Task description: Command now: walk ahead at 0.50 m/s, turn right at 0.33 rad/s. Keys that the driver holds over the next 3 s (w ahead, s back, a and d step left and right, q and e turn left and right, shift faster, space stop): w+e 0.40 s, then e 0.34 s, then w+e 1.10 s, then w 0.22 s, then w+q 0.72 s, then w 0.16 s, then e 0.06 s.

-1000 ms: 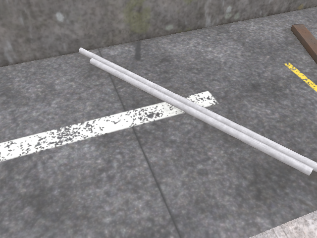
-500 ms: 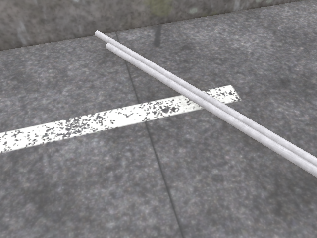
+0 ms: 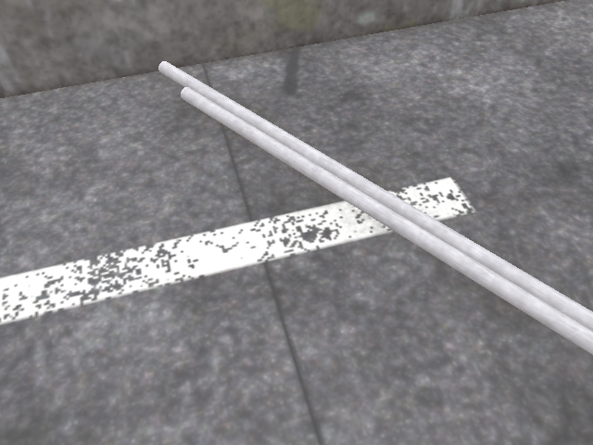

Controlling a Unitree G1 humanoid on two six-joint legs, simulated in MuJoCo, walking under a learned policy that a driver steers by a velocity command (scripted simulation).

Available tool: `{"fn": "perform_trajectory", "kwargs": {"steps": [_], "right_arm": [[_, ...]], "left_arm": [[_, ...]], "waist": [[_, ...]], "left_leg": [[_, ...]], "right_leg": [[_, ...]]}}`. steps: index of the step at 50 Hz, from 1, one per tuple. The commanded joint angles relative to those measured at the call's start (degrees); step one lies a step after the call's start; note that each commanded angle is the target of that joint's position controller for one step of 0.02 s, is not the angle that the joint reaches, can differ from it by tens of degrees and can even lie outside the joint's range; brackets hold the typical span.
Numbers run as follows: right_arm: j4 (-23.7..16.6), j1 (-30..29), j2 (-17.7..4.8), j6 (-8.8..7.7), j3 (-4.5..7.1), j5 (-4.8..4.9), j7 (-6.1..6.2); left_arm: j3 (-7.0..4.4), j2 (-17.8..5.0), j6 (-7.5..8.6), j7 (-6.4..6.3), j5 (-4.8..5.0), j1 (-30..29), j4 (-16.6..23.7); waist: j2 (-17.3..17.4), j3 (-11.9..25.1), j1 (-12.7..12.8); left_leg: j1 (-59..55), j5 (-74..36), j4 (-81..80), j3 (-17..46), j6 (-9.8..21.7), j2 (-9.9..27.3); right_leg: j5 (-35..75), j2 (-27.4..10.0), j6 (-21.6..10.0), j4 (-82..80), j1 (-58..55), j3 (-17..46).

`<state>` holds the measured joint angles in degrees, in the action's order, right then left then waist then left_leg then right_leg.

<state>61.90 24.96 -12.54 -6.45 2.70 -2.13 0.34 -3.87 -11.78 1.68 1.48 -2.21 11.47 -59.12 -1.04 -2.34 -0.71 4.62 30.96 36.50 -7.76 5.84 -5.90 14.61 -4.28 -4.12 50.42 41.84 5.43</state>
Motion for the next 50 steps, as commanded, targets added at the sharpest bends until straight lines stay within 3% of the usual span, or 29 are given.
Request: {"fn": "perform_trajectory", "kwargs": {"steps": [1,5,8,9,10,11,12,13,14,15,16,17,18,20,23,25,27,29,30,31,32,33,34,35,36,39,42,48,50], "right_arm": [[-1.8,-0.3,-2.5,-1.45,-0.34,-0.21,-0.02],[-0.8,2.3,-4.3,-1.58,-0.75,-0.44,0.08],[1.8,7.6,-4.3,0.65,-1.39,-1.83,1.51],[2.2,8.1,-5.2,1.37,-1.24,-2.12,1.8],[2.2,6.9,-6.3,2.05,-0.76,-1.43,2.07],[1.3,3.1,-7.4,1.81,-0.31,-0.29,1.47],[-0.2,6.7,-4.0,1.77,-0.02,0.63,1.17],[-4.2,6.2,-5.7,1.28,-0.18,3.51,1.96],[-7.2,-1.5,-7.7,0.89,-0.49,3.39,1.65],[-9.1,-6.0,-5.9,0.68,-1.09,1.71,0.91],[-8.8,-7.8,-7.1,0.76,-0.61,-0.05,0.06],[-10.2,-8.7,-6.1,1.5,-0.2,-0.99,-0.46],[-10.5,-9.4,-4.9,3.04,-0.39,-2.03,-0.28],[-11.3,-9.0,-2.2,4.03,-1.16,-1.29,-0.17],[-13.5,-12.9,-2.6,2.91,-1.24,0.45,-0.09],[-14.7,-16.4,-3.1,2.72,-1.21,0.82,0.17],[-15.9,-19.0,-3.9,2.64,-0.91,1.06,0.37],[-15.4,-16.2,-5.2,2.14,-0.35,0.69,0.29],[-14.5,-12.1,-5.8,1.73,0.04,0.46,0.49],[-14.0,-6.3,-9.9,0.95,1.07,-0.38,0.87],[-15.4,-3.7,-14.2,1.33,1.85,-0.6,0.63],[-16.0,-5.1,-13.5,2.51,2.27,1.47,0.35],[-17.7,-8.9,-9.3,3.32,1.49,1.44,0.67],[-18.3,-12.8,-6.0,4.03,0.56,1.18,0.99],[-18.8,-15.3,-5.5,4.67,0.41,0.59,1.27],[-18.7,-16.1,-6.6,5.01,1.27,-0.02,0.48],[-18.6,-15.4,-8.5,4.51,2.29,0.38,0.0],[-18.5,-14.3,-12.1,4.27,3.89,0.77,-0.77],[-18.7,-14.9,-12.9,5.12,4.23,1.03,-1.1]], "left_arm": [[0.02,-1.7,1.91,1.56,0.34,-9.4,5.5],[0.63,-2.4,1.72,1.91,0.89,-15.6,8.2],[0.88,-2.9,1.61,1.5,0.29,-13.3,7.3],[0.42,-3.9,1.67,1.09,0.09,-6.7,4.9],[-0.43,-6.2,1.67,1.06,-0.35,4.2,1.9],[-1.57,-8.5,1.75,0.97,-1.01,15.3,-1.6],[-3.03,-14.7,1.66,1.19,-1.64,17.0,-2.8],[-3.23,-15.6,1.62,1.16,-0.04,21.4,-1.3],[-2.86,-14.1,0.7,0.3,0.62,23.0,-0.4],[-2.84,-13.6,-0.23,-1.57,0.69,20.5,0.0],[-1.82,-10.9,-0.07,-1.98,1.21,11.8,3.0],[-1.34,-10.9,0.91,-2.53,1.4,7.9,4.4],[-1.07,-10.0,1.74,-2.63,1.52,6.1,4.3],[-1.31,-10.8,2.94,-2.61,1.4,5.6,5.2],[-1.08,-9.2,3.09,-1.49,2.09,4.3,6.7],[-1.22,-8.7,2.45,-1.14,2.97,6.3,6.6],[-1.34,-8.5,1.67,-1.23,2.43,8.3,6.7],[-1.69,-9.1,1.04,-1.63,1.86,7.8,7.7],[-2.02,-9.9,1.14,-1.88,2.19,5.7,8.5],[-1.73,-8.2,1.74,-1.81,2.75,5.9,10.2],[-1.06,-3.3,1.54,-2.7,4.23,14.2,11.1],[-1.61,-7.0,0.44,-3.26,2.96,17.5,11.1],[-2.01,-8.1,-0.66,-2.86,1.46,13.7,10.7],[-2.06,-7.9,-1.36,-2.11,0.62,9.5,11.8],[-2.11,-7.2,-2.09,-1.43,0.65,7.7,12.7],[-1.49,-6.1,-4.1,0.34,0.89,9.2,13.5],[-1.03,-6.5,-4.34,1.72,0.35,4.6,16.1],[-0.48,-7.2,-3.51,2.88,0.61,0.8,18.3],[-0.24,-6.7,-2.98,2.79,0.66,3.4,17.5]], "waist": [[2.9,-6.6,-1.8],[1.7,-11.9,-5.3],[0.3,-10.5,-6.2],[0.5,-6.8,-3.5],[1.7,-1.0,1.7],[-3.3,4.1,9.0],[-13.7,6.0,4.9],[-12.6,21.0,7.8],[-6.6,22.8,11.6],[-5.7,17.4,9.8],[3.5,10.4,5.7],[2.5,5.9,2.3],[4.7,3.0,-0.3],[2.7,4.4,-1.7],[-1.3,4.7,-1.3],[-2.4,5.0,0.4],[-2.7,4.2,1.6],[-2.9,3.2,0.0],[-2.2,3.4,-2.9],[3.2,7.3,-4.9],[14.3,16.8,-1.9],[14.5,21.6,-0.8],[7.8,16.0,-0.3],[5.6,9.6,0.0],[7.3,6.3,0.8],[10.1,5.8,2.6],[9.9,5.0,1.7],[9.3,6.2,0.9],[8.0,5.5,2.4]], "left_leg": [[12.3,-11.0,-9.7,10.2,4.5,15.0],[6.1,-15.3,-3.2,7.9,3.4,16.0],[-5.4,-30.3,10.1,5.9,2.9,16.0],[-7.4,-39.9,19.0,5.9,3.3,16.0],[-1.1,-42.7,31.8,6.5,3.7,16.1],[5.5,-38.2,48.6,1.4,2.0,11.2],[32.3,17.3,73.8,-0.4,-1.0,4.3],[48.1,16.3,79.1,7.2,-1.9,5.8],[57.3,8.4,72.1,8.9,-2.3,8.7],[58.2,2.8,66.9,8.9,-2.4,9.7],[52.1,-6.3,55.1,8.6,-3.3,11.3],[44.3,-11.2,44.9,10.6,-5.1,12.3],[36.9,-10.7,38.1,11.2,-7.3,13.3],[28.9,-13.2,29.1,9.9,-9.0,12.5],[20.0,-26.1,11.9,8.0,-7.9,9.3],[17.7,-31.2,6.0,7.2,-7.1,6.7],[17.1,-30.4,2.2,7.7,-6.8,5.3],[12.2,-28.8,-3.4,8.8,-6.0,4.4],[5.9,-32.1,-8.6,9.3,-5.2,4.6],[-4.1,-47.3,-9.8,15.8,-3.2,12.9],[-15.5,-76.9,-5.8,30.2,4.2,32.7],[-14.5,-71.0,-7.9,39.4,9.8,36.0],[-8.3,-55.9,-10.8,35.7,9.7,32.0],[-1.9,-45.8,-13.5,29.0,7.8,27.5],[2.5,-41.6,-15.8,23.7,6.2,24.6],[10.7,-25.2,-21.0,15.6,5.0,20.6],[11.6,-8.1,-26.1,15.3,5.0,22.3],[13.1,-2.1,-27.0,9.5,2.8,23.9],[15.0,1.8,-24.4,7.0,1.2,23.5]], "right_leg": [[17.9,1.1,-1.2,-10.2,-6.5,-2.9],[14.8,1.3,-1.3,-20.7,-7.4,-6.1],[10.0,0.6,-2.5,-30.5,-9.2,-9.5],[6.5,1.7,-3.4,-31.8,-15.3,-11.1],[5.5,1.5,-4.5,-31.8,-30.4,-9.5],[10.6,4.3,-5.1,-34.2,-44.5,-14.2],[38.2,-5.6,-8.9,-16.3,-65.3,-3.5],[48.3,-17.6,-17.5,-5.4,-84.4,12.6],[18.5,-18.9,-19.8,-14.5,-84.7,18.4],[-7.0,-18.1,-19.8,-24.1,-73.8,23.0],[-19.7,-14.9,-16.1,-30.4,-58.9,20.4],[-10.9,-16.5,-17.4,-31.7,-43.9,22.0],[-2.5,-14.2,-17.1,-32.5,-33.0,20.0],[3.7,-8.6,-15.9,-33.1,-25.9,14.1],[14.9,-1.5,-11.2,-30.9,-22.2,5.4],[13.6,0.5,-8.3,-28.6,-25.0,5.0],[9.6,0.4,-6.6,-25.6,-27.6,7.4],[4.7,0.4,-5.0,-21.1,-27.5,10.9],[3.2,2.6,-3.7,-15.6,-25.3,11.0],[-5.5,6.8,-1.3,-3.8,-20.8,8.0],[-50.9,14.3,0.0,15.4,-13.4,-0.4],[-56.0,12.3,0.1,22.7,-8.5,-2.4],[-50.8,9.3,0.6,26.0,-7.1,-1.7],[-46.6,7.7,1.3,24.0,-6.4,-2.1],[-44.1,6.2,2.4,22.3,-7.0,-2.2],[-38.3,5.0,3.0,17.1,-12.7,-4.2],[-35.5,3.2,2.2,8.3,-12.8,-5.5],[-37.2,3.8,0.2,-8.4,-23.9,-9.6],[-35.3,5.0,-0.8,-16.3,-29.9,-11.9]]}}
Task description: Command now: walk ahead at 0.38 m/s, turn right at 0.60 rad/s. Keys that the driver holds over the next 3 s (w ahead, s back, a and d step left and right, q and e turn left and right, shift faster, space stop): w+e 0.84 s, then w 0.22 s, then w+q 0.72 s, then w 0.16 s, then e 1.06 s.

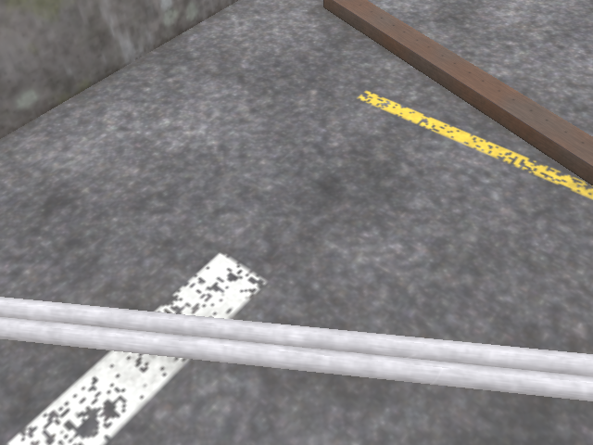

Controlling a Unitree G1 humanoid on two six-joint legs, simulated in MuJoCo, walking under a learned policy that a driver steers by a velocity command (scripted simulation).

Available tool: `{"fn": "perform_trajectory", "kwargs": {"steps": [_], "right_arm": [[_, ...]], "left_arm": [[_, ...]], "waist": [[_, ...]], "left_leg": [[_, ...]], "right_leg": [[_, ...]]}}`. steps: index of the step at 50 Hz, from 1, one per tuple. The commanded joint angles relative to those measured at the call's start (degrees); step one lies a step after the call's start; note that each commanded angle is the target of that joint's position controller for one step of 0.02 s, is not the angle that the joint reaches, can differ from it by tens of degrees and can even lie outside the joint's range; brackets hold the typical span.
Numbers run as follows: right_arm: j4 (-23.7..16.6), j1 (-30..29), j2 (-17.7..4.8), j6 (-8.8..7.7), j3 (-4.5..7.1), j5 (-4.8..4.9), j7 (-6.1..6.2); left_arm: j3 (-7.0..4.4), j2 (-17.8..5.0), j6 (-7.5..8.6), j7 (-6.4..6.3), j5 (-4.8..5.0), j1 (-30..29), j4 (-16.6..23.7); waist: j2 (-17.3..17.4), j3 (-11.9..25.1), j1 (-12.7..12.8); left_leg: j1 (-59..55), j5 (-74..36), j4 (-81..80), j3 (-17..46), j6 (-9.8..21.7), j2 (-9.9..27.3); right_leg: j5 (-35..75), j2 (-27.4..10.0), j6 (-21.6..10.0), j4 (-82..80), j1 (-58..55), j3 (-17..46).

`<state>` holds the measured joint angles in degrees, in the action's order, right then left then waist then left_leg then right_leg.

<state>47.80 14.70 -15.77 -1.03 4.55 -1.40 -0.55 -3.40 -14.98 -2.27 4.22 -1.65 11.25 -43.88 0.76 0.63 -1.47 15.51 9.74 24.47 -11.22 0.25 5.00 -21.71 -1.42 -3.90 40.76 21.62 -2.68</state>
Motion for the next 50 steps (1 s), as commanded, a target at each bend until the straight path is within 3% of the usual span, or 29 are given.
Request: {"fn": "perform_trajectory", "kwargs": {"steps": [1,2,3,4,5,6,7,9,12,17,20,22,23,24,25,26,27,28,29,30,31,33,36,42,46,48,49,50], "right_arm": [[-4.7,-4.9,-8.9,0.17,2.33,0.2,-0.26],[-4.9,-5.1,-6.4,0.59,1.75,-0.4,-0.43],[-5.9,-5.1,-0.2,0.86,0.05,-1.28,-0.96],[-9.7,-9.9,-1.5,0.93,0.07,-1.46,-0.84],[-10.4,-12.2,-5.4,0.32,0.79,-1.25,-1.16],[-9.1,-9.4,-6.3,-0.41,1.04,-0.56,-1.72],[-7.4,-7.0,-6.5,-0.9,1.01,-0.78,-1.87],[-5.6,-5.3,-6.2,-0.84,1.05,-1.74,-1.95],[-6.8,-8.5,-4.7,-0.27,0.61,-1.16,-1.77],[-10.4,-18.0,-3.8,-0.67,-0.49,-0.62,-1.8],[-12.4,-20.3,-4.3,-1.28,-0.84,-0.09,-1.91],[-11.8,-16.2,-5.3,-1.64,-0.65,0.2,-1.47],[-10.6,-11.4,-6.1,-1.82,-0.29,0.47,-0.85],[-8.4,-4.0,-7.3,-2.24,0.34,0.45,-0.02],[-7.1,4.1,-9.7,-2.94,1.09,-0.34,0.88],[-7.7,11.1,-14.8,-3.2,1.88,-2.24,1.84],[-8.1,6.9,-16.6,-2.54,2.11,-1.72,1.57],[-9.1,1.8,-11.3,-2.11,1.16,-1.01,1.31],[-9.3,-0.8,-6.8,-2.14,0.05,-0.53,1.11],[-8.8,-1.5,-4.9,-2.29,-0.53,-0.53,1.02],[-7.8,-0.7,-4.6,-2.69,-0.81,-0.58,1.2],[-6.5,1.0,-4.7,-3.93,-0.78,-0.16,0.79],[-5.2,3.0,-5.2,-5.11,-0.48,0.51,0.24],[-3.3,5.2,-5.6,-4.74,-0.36,0.41,0.42],[-1.3,9.0,-7.1,-3.9,-0.31,0.25,0.69],[-0.1,10.1,-8.4,-3.14,-0.39,0.2,0.93],[0.3,10.2,-9.4,-2.62,-0.31,0.09,1.0],[0.3,9.7,-9.6,-2.08,-0.45,0.5,1.16]], "left_arm": [[-0.75,-3.5,1.42,-0.17,-0.05,6.9,0.8],[-1.28,-4.8,2.01,-0.75,-0.1,12.3,-1.8],[-2.02,-8.9,2.65,-1.69,-0.64,15.6,-2.1],[-2.95,-14.5,2.84,-2.72,0.11,14.5,0.3],[-2.56,-12.1,2.71,-3.77,0.15,12.0,0.2],[-1.91,-10.4,3.11,-4.09,0.68,9.4,0.6],[-1.79,-9.6,3.69,-4.07,0.98,8.1,0.7],[-1.33,-8.0,5.06,-4.0,1.46,8.6,0.5],[-1.78,-8.5,5.93,-3.87,2.04,12.9,-1.4],[-2.11,-8.9,6.0,-4.59,1.34,17.1,-2.7],[-2.46,-9.9,6.11,-5.1,1.13,17.4,-2.9],[-2.79,-11.0,6.19,-5.22,0.95,14.6,-2.1],[-2.92,-11.6,6.23,-5.0,0.86,12.4,-1.6],[-2.98,-11.8,6.37,-4.66,0.98,11.3,-1.4],[-2.64,-10.3,6.65,-4.13,1.37,11.1,-1.1],[-1.04,-3.7,6.83,-3.87,2.42,14.0,1.1],[-0.95,-4.7,6.66,-3.93,2.1,17.3,2.5],[-1.42,-7.5,5.7,-4.18,0.61,16.0,0.5],[-1.36,-7.6,5.28,-3.51,0.17,12.4,0.1],[-1.17,-6.4,4.96,-2.99,0.17,10.5,0.2],[-1.14,-5.9,4.41,-2.51,-0.36,9.5,0.7],[-0.88,-5.3,3.27,-1.62,-0.5,8.9,0.9],[-0.52,-4.5,2.7,-0.69,-0.43,3.6,3.2],[1.04,-2.0,2.92,0.59,-0.32,-8.1,7.3],[1.54,-1.9,2.85,0.39,-0.84,-12.5,8.9],[1.27,-2.3,3.12,-0.49,-1.3,-9.8,8.1],[0.79,-3.1,3.52,-0.88,-1.45,-5.3,6.7],[0.18,-3.9,4.2,-1.3,-1.71,3.1,3.7]], "waist": [[4.4,1.8,4.4],[-2.0,0.5,6.2],[-16.3,-1.2,7.0],[-17.2,-6.3,7.4],[-10.5,-10.0,6.1],[-10.1,-9.4,3.3],[-8.6,-8.0,2.0],[-5.5,-4.1,1.6],[-5.1,-2.7,2.5],[-6.4,-4.7,5.8],[-7.1,-5.0,5.8],[-7.3,-4.1,3.5],[-7.2,-2.7,1.1],[-5.2,1.1,-2.2],[-1.8,6.7,-5.9],[8.7,16.2,-6.4],[19.1,17.5,-1.6],[9.5,8.4,0.4],[2.8,2.2,0.3],[2.0,-0.8,0.9],[4.2,-1.8,1.4],[5.3,-1.7,1.8],[4.4,-2.1,1.7],[4.2,-4.1,-0.1],[3.9,-5.9,-1.4],[4.8,-3.2,0.2],[5.1,-0.2,2.3],[4.0,4.0,6.2]], "left_leg": [[7.7,25.8,-8.2,7.6,5.1,10.8],[12.8,27.7,2.8,3.1,2.8,7.1],[23.7,27.9,24.7,-2.0,0.0,1.0],[36.5,23.6,31.1,5.8,-0.6,-5.1],[36.6,15.4,32.5,11.3,-0.3,-1.1],[33.8,9.3,30.6,11.8,-0.4,-0.6],[30.7,6.2,28.9,11.6,-0.8,-0.4],[27.1,2.1,29.3,10.9,-1.2,-1.3],[28.1,0.0,26.9,10.7,-2.1,-2.1],[27.4,-4.2,17.8,10.7,-3.1,-3.3],[22.8,-4.3,12.1,11.1,-1.7,-4.1],[14.0,-3.0,8.9,11.2,-0.2,-5.0],[5.8,-0.7,7.3,10.6,0.7,-6.5],[-4.5,-1.0,4.7,9.6,1.6,-7.9],[-17.4,1.4,3.4,13.8,3.2,-3.0],[-31.1,18.6,-0.5,34.1,6.2,13.9],[-29.9,21.3,-10.8,58.5,10.1,21.0],[-21.5,26.3,-10.8,53.4,10.7,19.6],[-14.3,22.8,-10.9,43.2,10.1,16.6],[-9.6,14.9,-12.1,34.6,8.9,13.6],[-7.2,8.4,-12.9,29.1,8.2,11.7],[-6.3,-3.3,-13.5,22.3,8.3,10.5],[-9.1,-11.8,-15.0,15.9,9.2,10.9],[-10.7,-18.3,-14.6,4.0,7.5,8.4],[-14.2,-25.0,-13.1,2.5,7.0,10.4],[-18.1,-44.3,-6.1,1.1,6.9,11.2],[-19.3,-52.0,1.1,0.2,6.7,11.1],[-16.6,-50.7,11.6,-1.5,5.7,9.9]], "right_leg": [[1.3,3.4,-1.8,-11.1,-15.3,-4.0],[-4.6,2.6,-3.3,-17.4,-20.5,1.1],[-19.2,-11.4,-6.7,-26.3,-23.7,22.2],[-32.2,-18.8,-12.4,-36.5,-19.6,44.2],[-28.0,-17.5,-12.5,-37.3,-16.9,40.1],[-18.8,-14.3,-11.2,-36.3,-16.5,34.4],[-8.5,-11.2,-9.9,-35.6,-17.8,29.0],[7.9,-8.3,-9.2,-33.3,-20.9,23.0],[18.9,-7.7,-10.0,-30.9,-23.9,20.8],[24.7,-7.2,-10.2,-28.8,-23.5,21.4],[30.8,-8.0,-9.0,-26.2,-22.9,23.1],[35.2,-8.1,-6.9,-23.9,-20.3,23.6],[41.2,-7.0,-5.5,-20.2,-17.4,22.9],[46.0,-4.4,-4.2,-11.8,-15.3,21.5],[40.5,0.1,-2.9,1.8,-9.2,18.4],[14.2,5.9,-1.4,20.8,2.1,13.3],[-8.8,9.5,-1.2,29.6,11.9,10.9],[-4.7,4.5,-1.7,33.8,14.7,11.0],[-0.2,2.1,-1.6,32.1,14.0,9.7],[2.0,0.4,-1.3,28.9,12.5,9.1],[2.7,-0.8,-0.9,27.2,11.4,8.7],[4.3,-1.1,-0.4,26.8,10.8,7.5],[8.7,-1.8,0.2,24.7,16.4,7.1],[20.1,-1.9,1.1,8.1,16.2,1.6],[14.6,-0.1,-1.1,-1.6,11.7,-1.9],[9.4,3.4,-3.2,-4.2,5.8,-3.7],[7.5,5.5,-4.3,-6.1,0.5,-4.0],[10.6,7.2,-5.4,-12.1,-10.4,-3.8]]}}
Over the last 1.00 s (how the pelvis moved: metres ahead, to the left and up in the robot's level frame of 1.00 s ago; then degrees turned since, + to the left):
0.46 -0.10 -0.13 -35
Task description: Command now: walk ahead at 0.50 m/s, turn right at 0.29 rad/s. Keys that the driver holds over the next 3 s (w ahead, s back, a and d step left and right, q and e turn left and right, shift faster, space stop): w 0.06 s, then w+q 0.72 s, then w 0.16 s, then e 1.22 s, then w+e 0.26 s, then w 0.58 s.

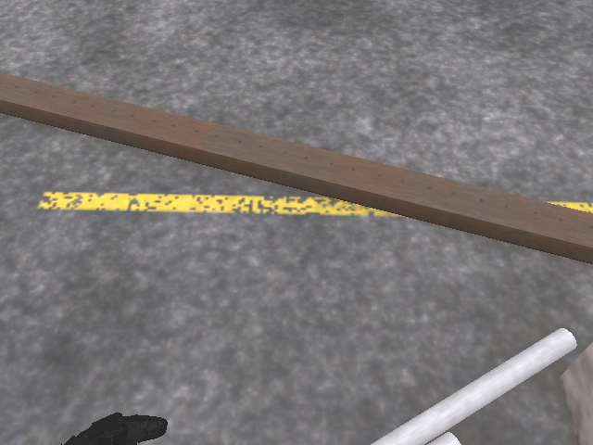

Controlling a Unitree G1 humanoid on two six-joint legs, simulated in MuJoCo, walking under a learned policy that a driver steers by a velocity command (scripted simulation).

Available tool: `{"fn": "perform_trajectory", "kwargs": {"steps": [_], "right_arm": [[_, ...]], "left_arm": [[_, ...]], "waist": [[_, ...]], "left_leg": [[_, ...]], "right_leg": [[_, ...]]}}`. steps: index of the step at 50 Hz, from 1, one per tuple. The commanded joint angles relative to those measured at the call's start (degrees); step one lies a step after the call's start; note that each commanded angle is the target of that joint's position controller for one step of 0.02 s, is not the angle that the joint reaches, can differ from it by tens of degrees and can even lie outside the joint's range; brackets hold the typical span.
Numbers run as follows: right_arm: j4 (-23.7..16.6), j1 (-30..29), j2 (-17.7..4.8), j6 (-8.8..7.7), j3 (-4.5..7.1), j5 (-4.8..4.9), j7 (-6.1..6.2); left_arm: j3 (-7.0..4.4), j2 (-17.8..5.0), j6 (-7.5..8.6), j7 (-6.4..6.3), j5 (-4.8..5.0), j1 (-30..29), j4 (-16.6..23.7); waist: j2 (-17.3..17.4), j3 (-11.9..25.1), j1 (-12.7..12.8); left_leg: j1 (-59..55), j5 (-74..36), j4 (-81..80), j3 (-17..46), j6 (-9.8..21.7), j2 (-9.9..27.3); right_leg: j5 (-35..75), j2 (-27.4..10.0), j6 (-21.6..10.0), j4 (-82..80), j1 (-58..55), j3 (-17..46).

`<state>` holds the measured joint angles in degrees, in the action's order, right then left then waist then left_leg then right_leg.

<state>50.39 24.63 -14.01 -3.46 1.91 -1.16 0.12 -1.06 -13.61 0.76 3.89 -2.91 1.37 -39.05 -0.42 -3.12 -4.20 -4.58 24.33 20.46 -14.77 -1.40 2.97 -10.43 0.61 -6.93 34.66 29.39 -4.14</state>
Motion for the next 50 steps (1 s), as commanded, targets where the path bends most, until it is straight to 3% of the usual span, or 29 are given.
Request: {"fn": "perform_trajectory", "kwargs": {"steps": [1,2,3,4,5,6,9,11,13,16,17,23,26,28,29,30,31,32,33,34,35,36,38,39,40,41,44,47,50], "right_arm": [[-2.9,-0.1,-10.2,0.23,1.79,0.84,0.45],[-6.2,2.2,-2.4,0.01,0.04,1.46,-0.63],[-7.5,-0.7,-7.2,0.52,1.3,1.45,-0.34],[-8.4,-5.8,-7.8,0.57,1.58,1.41,-0.17],[-8.2,-6.6,-5.8,0.06,0.86,1.72,-0.36],[-7.1,-5.4,-5.5,0.18,0.93,1.31,-0.68],[-4.5,-0.4,-4.3,2.72,1.34,0.03,-1.59],[-5.3,-3.3,-4.0,3.53,1.67,0.06,-1.86],[-7.0,-9.1,-3.3,3.82,1.4,-0.32,-1.97],[-7.6,-11.8,-3.2,3.91,1.18,-0.76,-1.99],[-8.1,-13.4,-3.7,3.53,1.26,-0.05,-2.18],[-12.3,-23.0,-1.9,2.79,0.06,-0.69,-3.57],[-12.1,-19.0,-3.3,2.82,0.61,-1.05,-3.07],[-9.1,-7.3,-6.2,2.05,1.99,-1.41,-2.55],[-6.5,0.5,-8.3,1.42,3.14,-1.84,-2.02],[-6.4,2.0,-13.7,1.41,4.49,-1.42,-1.15],[-8.0,-0.6,-18.1,1.9,5.57,-0.56,-1.44],[-7.5,-1.8,-15.8,2.31,5.56,0.89,-1.18],[-7.1,-4.4,-12.0,2.58,4.49,1.24,-0.67],[-6.8,-5.3,-9.9,2.37,3.97,0.67,-0.65],[-6.5,-6.4,-9.4,2.07,3.81,0.89,-0.29],[-6.5,-6.6,-8.1,1.52,3.3,0.67,-0.03],[-5.6,-4.0,-8.9,0.44,3.39,0.97,0.2],[-5.8,-2.8,-10.1,0.13,3.67,0.61,0.07],[-5.2,-1.4,-9.9,-0.24,3.59,1.07,0.13],[-5.1,-0.1,-9.6,-0.38,3.46,1.11,0.19],[-4.8,0.8,-8.8,-0.15,3.14,1.52,0.26],[-4.1,3.1,-8.9,-0.23,3.03,1.32,0.26],[-3.6,3.4,-8.4,-0.2,2.47,0.62,0.39]], "left_arm": [[-3.37,-8.1,1.58,-1.76,-1.06,20.2,-3.7],[-4.65,-14.5,1.64,-2.73,-1.38,22.4,-3.6],[-5.51,-16.8,1.13,-2.98,0.94,25.3,-3.5],[-5.16,-14.5,1.11,-3.51,1.57,22.3,-4.4],[-4.3,-11.1,1.61,-3.79,1.31,20.7,-5.1],[-3.5,-8.5,2.18,-3.77,1.18,17.8,-5.4],[-2.42,-5.6,3.84,-3.86,1.43,15.6,-6.2],[-2.49,-5.9,4.59,-3.85,1.97,16.4,-7.3],[-2.53,-6.0,4.72,-3.95,1.71,18.3,-8.4],[-2.43,-6.4,5.1,-3.91,1.36,21.7,-9.3],[-2.07,-5.5,5.1,-3.83,1.95,20.5,-9.3],[-1.84,-6.4,5.27,-5.19,2.01,23.9,-12.3],[-2.37,-9.2,4.76,-6.15,1.45,23.3,-12.9],[-3.07,-11.2,3.92,-6.52,0.82,21.8,-12.1],[-3.24,-11.6,3.84,-6.13,1.26,19.8,-10.9],[-2.15,-6.2,4.31,-5.43,1.02,21.7,-8.9],[-2.0,-4.8,4.8,-4.52,1.87,22.0,-5.0],[-2.05,-6.8,5.4,-4.23,0.98,15.5,-4.0],[-1.84,-7.0,5.98,-4.16,1.58,13.3,-3.1],[-1.74,-7.0,5.96,-4.39,1.23,12.9,-2.7],[-1.44,-6.0,4.88,-4.48,0.34,12.6,-2.2],[-1.25,-5.6,3.69,-4.06,0.08,13.8,-2.3],[-1.01,-4.7,1.91,-3.46,-0.06,13.1,-1.5],[-0.65,-4.5,1.19,-3.33,-0.68,14.3,-1.9],[-0.87,-4.7,0.97,-3.13,-0.03,13.5,-1.4],[-0.71,-4.5,0.85,-3.04,-0.25,11.8,-0.9],[-0.32,-4.3,0.72,-2.48,-0.06,4.5,1.2],[0.15,-3.7,0.99,-2.25,0.47,-0.7,2.3],[0.46,-3.6,2.01,-2.48,1.24,-2.2,2.0]], "waist": [[3.0,12.3,12.0],[-10.3,18.2,9.6],[-8.1,22.7,11.7],[-2.7,14.6,10.6],[-2.8,8.2,9.0],[0.1,5.3,6.1],[-3.0,3.3,2.3],[-2.4,1.0,1.9],[-3.0,-1.2,3.5],[-3.8,-0.2,5.2],[-1.7,-1.5,4.4],[-3.1,-2.9,7.2],[-5.2,1.4,5.0],[-5.9,7.6,-0.6],[-2.9,11.6,-4.7],[6.8,15.6,-2.7],[14.3,20.4,0.3],[4.4,14.3,-1.6],[2.6,6.5,0.5],[-2.3,3.0,2.3],[-3.1,2.6,4.1],[-3.5,3.1,5.2],[-1.9,4.7,5.2],[1.3,7.2,4.7],[0.6,6.5,4.9],[2.6,6.7,4.1],[4.1,3.3,2.4],[5.1,2.1,0.0],[4.5,1.4,-1.0]], "left_leg": [[13.3,-51.2,28.0,1.9,6.3,10.4],[33.7,-4.3,48.3,1.7,3.4,3.3],[41.0,5.8,60.4,10.5,2.7,-2.6],[45.7,0.5,61.9,15.0,3.4,0.4],[45.3,-1.6,60.5,15.2,3.8,1.2],[42.1,-3.9,55.3,16.5,4.0,2.9],[36.9,-6.7,55.7,17.0,3.6,1.9],[41.0,-9.2,53.6,18.9,3.7,2.0],[44.5,-11.5,49.0,17.7,3.2,1.4],[50.4,-12.6,48.1,15.5,3.8,1.0],[48.2,-18.3,39.5,15.7,3.5,1.2],[44.5,-23.5,19.7,8.8,5.3,-0.3],[35.9,-15.3,16.0,4.4,8.8,-5.6],[23.3,-10.5,13.5,6.1,11.8,-8.4],[11.3,-11.9,8.2,9.7,13.8,-7.7],[-0.5,-13.6,8.8,28.0,17.7,6.7],[-12.5,-14.7,-0.9,61.9,28.5,17.6],[-9.2,-11.6,-4.2,55.7,27.2,16.2],[-2.0,-16.4,-4.2,47.1,24.6,15.2],[3.0,-26.4,-4.4,41.9,21.8,11.5],[6.1,-33.9,-3.6,37.6,20.5,8.4],[8.0,-39.1,-3.8,34.1,18.8,5.7],[7.1,-45.3,-3.8,32.0,17.7,4.1],[5.7,-50.1,-2.7,32.5,18.1,4.8],[6.4,-48.1,-3.7,30.6,16.9,3.6],[5.9,-48.5,-4.1,30.9,16.3,3.9],[9.2,-42.0,-7.2,28.4,13.8,1.7],[6.5,-41.7,-7.2,28.2,12.5,2.4],[4.7,-52.2,-4.5,24.9,10.4,3.2]], "right_leg": [[-0.6,1.3,-3.6,-7.4,-32.0,3.2],[-0.1,-18.5,-9.0,-9.1,-48.1,29.8],[7.1,-24.7,-13.9,-15.8,-48.9,46.2],[11.5,-22.1,-12.2,-15.4,-44.1,34.4],[15.0,-19.7,-10.4,-16.4,-36.0,27.5],[15.2,-16.4,-7.0,-18.2,-29.5,21.6],[13.3,-13.3,-4.4,-23.0,-20.4,14.5],[11.8,-12.8,-2.9,-25.2,-19.4,10.9],[11.3,-11.7,-1.7,-27.7,-19.9,7.1],[22.6,-13.6,-2.5,-27.2,-27.9,4.5],[21.3,-10.9,-1.6,-27.7,-25.5,1.1],[33.3,-13.0,0.6,-25.4,-34.5,-4.2],[60.8,-14.3,2.2,-14.1,-39.5,-6.8],[62.8,-15.1,1.6,4.0,-36.6,-7.3],[49.1,-13.0,2.0,18.2,-28.6,-8.2],[5.1,-7.3,3.1,36.7,-13.9,-7.9],[-22.1,4.5,5.4,53.8,8.1,2.2],[-15.5,-0.3,5.2,54.9,15.9,9.1],[-8.9,-2.7,5.5,51.6,17.1,7.6],[-8.5,-3.7,6.0,47.6,14.8,6.5],[-9.1,-4.3,7.0,47.0,12.7,6.8],[-8.1,-4.9,7.7,42.6,9.5,7.0],[-9.9,-5.3,9.2,35.4,8.1,6.3],[-13.5,-4.8,9.2,39.3,8.7,3.9],[-8.3,-5.4,9.2,34.7,9.9,5.0],[-6.7,-5.5,9.1,34.8,11.3,4.1],[1.9,-5.8,10.0,20.7,10.4,3.3],[7.8,-4.9,9.5,9.6,9.2,2.9],[11.0,-2.5,7.5,1.3,4.4,0.9]]}}
Over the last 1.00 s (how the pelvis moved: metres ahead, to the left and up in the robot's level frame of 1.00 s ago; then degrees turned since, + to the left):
0.45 -0.14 -0.01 -34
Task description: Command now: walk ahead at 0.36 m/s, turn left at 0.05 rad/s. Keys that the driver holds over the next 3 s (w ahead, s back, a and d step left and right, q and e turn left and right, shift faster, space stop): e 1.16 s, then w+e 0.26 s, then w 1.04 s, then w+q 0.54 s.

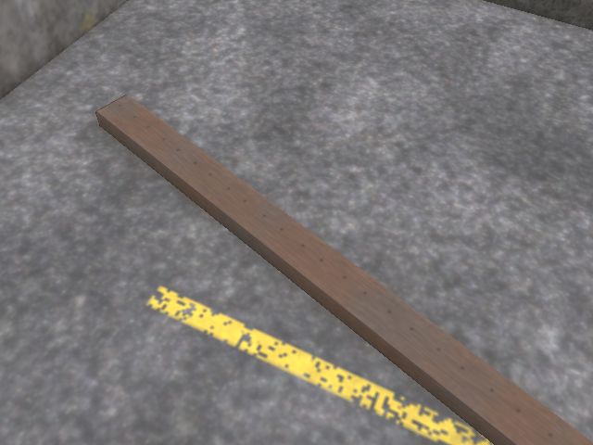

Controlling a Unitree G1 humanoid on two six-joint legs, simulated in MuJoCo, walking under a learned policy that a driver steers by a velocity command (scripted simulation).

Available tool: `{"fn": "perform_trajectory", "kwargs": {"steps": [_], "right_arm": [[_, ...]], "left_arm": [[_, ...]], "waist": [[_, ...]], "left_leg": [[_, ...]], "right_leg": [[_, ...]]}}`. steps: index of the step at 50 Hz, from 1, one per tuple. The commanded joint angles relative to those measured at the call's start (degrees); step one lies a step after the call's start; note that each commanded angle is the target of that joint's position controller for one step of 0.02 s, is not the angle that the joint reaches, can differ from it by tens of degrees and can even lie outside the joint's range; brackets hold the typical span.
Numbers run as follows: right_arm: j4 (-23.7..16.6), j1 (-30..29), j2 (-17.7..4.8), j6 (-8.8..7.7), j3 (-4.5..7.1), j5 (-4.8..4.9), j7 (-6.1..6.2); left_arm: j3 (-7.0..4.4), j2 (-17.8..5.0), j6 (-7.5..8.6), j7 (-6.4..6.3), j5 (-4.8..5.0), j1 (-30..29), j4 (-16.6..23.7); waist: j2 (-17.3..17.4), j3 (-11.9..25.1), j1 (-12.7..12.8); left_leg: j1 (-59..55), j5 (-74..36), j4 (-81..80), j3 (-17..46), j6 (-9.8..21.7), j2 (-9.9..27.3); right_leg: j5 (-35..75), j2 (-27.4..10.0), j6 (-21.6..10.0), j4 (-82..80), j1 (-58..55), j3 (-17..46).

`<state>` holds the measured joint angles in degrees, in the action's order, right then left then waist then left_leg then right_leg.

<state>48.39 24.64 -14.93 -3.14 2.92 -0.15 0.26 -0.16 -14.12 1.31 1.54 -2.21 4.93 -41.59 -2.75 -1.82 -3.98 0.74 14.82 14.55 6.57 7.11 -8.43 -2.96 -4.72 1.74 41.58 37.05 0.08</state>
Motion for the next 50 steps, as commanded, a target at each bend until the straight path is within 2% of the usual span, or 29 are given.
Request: {"fn": "perform_trajectory", "kwargs": {"steps": [1,3,4,5,6,7,8,9,10,11,12,14,16,20,22,25,29,31,33,34,35,36,37,38,39,40,41,45,50], "right_arm": [[-1.3,3.4,-7.3,-0.57,1.21,-0.59,0.27],[-1.0,1.7,-7.7,-0.83,0.99,-0.95,0.58],[-1.0,0.2,-8.2,-1.0,1.06,-1.11,0.81],[-1.0,-1.7,-8.9,-1.02,1.16,-0.88,0.91],[-1.8,-2.1,-8.6,-1.35,0.99,-0.52,1.02],[-3.2,3.7,-4.7,-1.41,0.17,0.41,1.37],[-2.4,7.9,-5.7,-0.65,0.45,0.45,1.51],[-2.1,4.1,-7.8,0.21,0.61,-1.58,1.38],[-3.1,-0.8,-7.5,0.62,0.54,-2.11,1.08],[-3.8,-3.3,-6.9,1.17,0.4,-2.11,0.88],[-4.5,-4.2,-6.3,2.25,0.28,-2.19,0.72],[-4.3,-2.9,-5.0,3.94,-0.07,-2.21,0.74],[-4.8,-3.7,-4.6,4.68,-0.14,-2.03,0.85],[-6.5,-9.7,-5.3,5.48,0.17,-1.96,1.16],[-7.1,-12.2,-5.3,5.56,0.25,-1.73,1.36],[-7.8,-14.4,-5.2,5.27,0.15,-1.27,1.69],[-8.6,-14.8,-5.2,4.3,-0.16,-0.25,2.17],[-8.3,-12.5,-5.3,3.67,-0.24,0.33,2.47],[-7.2,-7.6,-5.5,3.01,-0.14,0.36,3.07],[-6.9,-6.4,-7.7,2.66,0.47,-0.12,3.58],[-8.6,-8.6,-13.3,2.81,1.64,-0.98,3.93],[-10.3,-14.9,-15.4,3.13,2.02,-1.86,3.57],[-10.1,-14.3,-11.4,3.2,1.27,-1.7,3.26],[-10.4,-16.4,-8.4,3.05,0.37,-1.2,2.92],[-10.8,-17.8,-7.4,2.97,0.13,-1.02,2.68],[-11.2,-18.1,-7.3,2.98,0.05,-1.12,2.72],[-11.3,-17.2,-7.1,3.06,0.02,-1.23,2.66],[-9.3,-9.7,-8.6,3.24,0.88,-1.18,2.48],[-8.5,-9.1,-10.2,3.27,1.81,-1.4,1.75]], "left_arm": [[-0.43,-3.1,1.83,-0.26,0.61,-5.5,4.2],[-1.02,-4.6,2.4,-0.6,0.61,-1.4,2.7],[-1.56,-5.9,2.81,-0.77,0.47,4.0,0.5],[-1.9,-6.2,3.53,-1.0,0.39,11.2,-2.0],[-2.45,-8.2,4.22,-1.44,-0.02,17.5,-4.0],[-3.86,-14.0,4.1,-1.55,-0.47,21.1,-3.7],[-4.26,-13.0,2.86,-1.09,2.18,20.5,-3.7],[-4.09,-10.3,2.23,-0.67,3.71,15.8,-2.0],[-3.57,-7.9,1.69,-0.73,3.54,11.3,-1.0],[-3.16,-6.4,1.14,-0.97,3.07,9.5,-1.0],[-3.17,-6.3,0.67,-1.3,3.0,9.3,-1.3],[-3.69,-7.5,0.02,-1.24,2.01,9.5,-1.6],[-4.42,-9.0,-0.43,-1.14,1.68,9.4,-1.3],[-5.37,-10.0,-1.7,-1.24,1.53,10.9,-1.0],[-5.77,-10.3,-2.24,-1.4,1.41,11.8,-0.9],[-6.23,-10.5,-2.77,-1.5,1.14,12.8,-0.9],[-6.67,-10.8,-3.35,-1.35,0.72,12.3,-0.8],[-6.77,-10.8,-3.65,-1.1,0.72,11.2,-0.7],[-6.74,-10.4,-3.86,-1.02,1.49,9.0,-0.4],[-6.37,-9.0,-3.72,-1.23,2.07,8.9,-0.1],[-5.62,-5.5,-3.54,-1.41,2.9,10.8,0.7],[-6.5,-8.5,-3.11,-1.8,1.46,10.6,0.6],[-7.33,-11.7,-3.08,-1.65,0.03,9.5,0.1],[-7.36,-10.9,-3.32,-1.25,0.19,11.1,-0.7],[-7.2,-10.2,-3.9,-0.91,0.23,12.6,-1.6],[-7.0,-9.8,-4.47,-0.39,0.38,13.6,-2.2],[-6.83,-9.7,-4.83,0.01,0.65,13.4,-2.2],[-5.78,-8.3,-5.43,0.61,1.19,7.3,0.0],[-4.79,-7.1,-5.75,1.23,1.65,4.3,1.6]], "waist": [[7.4,0.3,-1.2],[8.5,1.1,1.2],[8.7,2.5,3.5],[7.3,4.4,7.3],[4.5,8.2,9.6],[-8.1,15.4,7.1],[-11.2,22.3,5.3],[-2.3,17.4,4.5],[0.4,11.0,4.3],[1.9,6.7,3.3],[1.6,4.8,2.2],[-0.1,5.5,1.4],[-0.8,6.3,1.4],[-2.8,5.0,3.9],[-3.5,4.0,5.1],[-3.7,4.0,6.2],[-4.4,4.2,6.4],[-5.1,4.3,5.4],[-4.7,4.2,2.3],[-2.0,3.9,2.1],[9.6,4.7,3.9],[14.0,0.2,4.6],[7.7,0.6,5.2],[6.1,0.8,7.0],[6.9,1.2,7.9],[9.6,1.6,7.7],[10.4,1.7,6.9],[10.6,1.9,2.6],[12.4,3.0,1.7]], "left_leg": [[-0.8,-45.2,2.3,3.1,1.2,15.0],[-1.3,-51.7,5.9,2.7,-0.1,15.9],[-2.0,-56.0,10.3,2.1,-0.7,15.7],[-1.5,-56.1,18.2,0.1,-1.6,14.2],[4.2,-43.4,28.6,-1.6,-2.6,11.4],[16.4,-5.3,49.6,-6.4,-4.9,4.4],[25.2,18.8,60.3,-5.6,-6.2,-0.2],[27.9,15.0,62.5,-2.2,-6.5,3.6],[29.6,12.5,61.1,-2.4,-6.8,5.4],[29.5,11.0,58.0,-2.5,-7.3,7.1],[27.7,9.9,54.6,-2.6,-7.8,8.3],[23.7,8.4,51.6,-4.1,-8.6,7.6],[23.5,7.4,48.7,-4.4,-9.1,7.6],[27.0,5.1,42.4,-3.6,-9.6,8.2],[28.8,4.9,39.8,-3.0,-9.8,8.2],[28.8,6.0,35.9,-2.3,-9.5,7.6],[24.4,9.0,29.1,-1.9,-8.0,5.3],[19.6,9.9,22.8,-1.9,-6.7,4.0],[10.1,4.8,9.5,-2.6,-5.2,3.4],[4.2,3.0,2.2,0.7,-4.1,7.6],[1.0,9.8,-3.6,15.5,0.3,21.4],[8.1,1.5,-5.1,24.0,5.4,30.5],[11.9,-9.0,-2.0,18.6,6.9,29.5],[13.3,-15.1,-0.2,12.2,5.4,25.5],[12.3,-18.5,1.1,7.1,3.8,22.2],[10.7,-22.3,2.0,4.0,3.3,20.7],[8.9,-26.7,3.0,2.0,3.5,20.1],[-0.8,-33.1,5.3,0.3,4.6,21.6],[-0.7,-33.1,6.6,-2.6,4.9,23.8]], "right_leg": [[3.5,3.7,-2.2,-7.0,-5.8,-3.6],[0.7,5.3,-4.8,-9.0,-11.8,-3.1],[-0.4,6.8,-6.1,-10.6,-16.3,-3.0],[3.9,7.5,-7.4,-15.9,-23.1,-2.8],[17.9,2.7,-9.0,-16.4,-33.4,2.2],[52.7,-13.9,-17.1,-9.9,-47.4,19.6],[61.7,-19.3,-25.1,-14.0,-52.0,32.9],[49.7,-16.1,-23.9,-16.4,-45.7,29.1],[39.2,-12.7,-22.0,-18.9,-38.5,24.3],[33.2,-9.7,-19.9,-21.6,-32.4,21.0],[27.7,-7.3,-18.2,-23.5,-27.5,18.8],[22.3,-4.4,-16.7,-24.8,-22.3,16.8],[14.7,-3.2,-16.2,-25.6,-20.1,16.7],[-8.7,-1.6,-14.4,-28.4,-19.5,21.5],[-15.6,-1.6,-13.8,-29.0,-21.0,24.4],[-17.2,-1.6,-13.4,-28.3,-23.3,27.5],[-13.4,-1.3,-13.1,-26.8,-24.2,30.9],[-9.2,-0.8,-12.4,-26.1,-23.6,32.5],[-10.3,1.7,-9.4,-24.6,-19.7,31.9],[-17.7,5.1,-6.1,-22.0,-15.0,29.3],[-26.7,12.0,-2.4,-9.4,-8.6,19.7],[-28.5,17.0,-1.5,4.7,-2.2,7.9],[-26.3,11.9,-0.9,14.0,-6.1,8.0],[-23.5,11.8,-1.0,18.3,-8.0,7.7],[-21.0,11.6,-0.6,22.6,-8.1,7.1],[-20.2,11.6,-0.2,26.3,-6.8,6.0],[-20.2,11.1,0.4,27.8,-5.5,5.0],[-20.6,9.0,2.2,21.6,-1.3,3.3],[-22.8,6.9,1.4,10.3,-7.9,0.2]]}}
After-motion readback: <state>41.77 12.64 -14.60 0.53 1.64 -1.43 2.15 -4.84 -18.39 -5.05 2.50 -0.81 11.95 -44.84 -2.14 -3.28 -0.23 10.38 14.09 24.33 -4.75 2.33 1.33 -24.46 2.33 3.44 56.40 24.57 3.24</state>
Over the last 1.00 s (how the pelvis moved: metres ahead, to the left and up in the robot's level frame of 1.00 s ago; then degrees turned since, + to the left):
0.52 0.07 0.02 23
